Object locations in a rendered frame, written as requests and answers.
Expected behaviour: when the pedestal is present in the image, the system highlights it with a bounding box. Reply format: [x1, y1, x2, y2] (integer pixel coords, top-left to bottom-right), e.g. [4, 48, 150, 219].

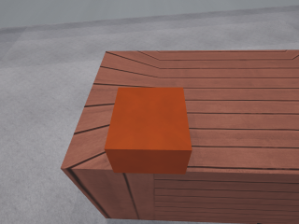
[61, 49, 299, 224]

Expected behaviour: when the carton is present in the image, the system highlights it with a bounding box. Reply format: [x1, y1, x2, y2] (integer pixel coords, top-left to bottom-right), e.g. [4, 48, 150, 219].
[104, 87, 192, 175]

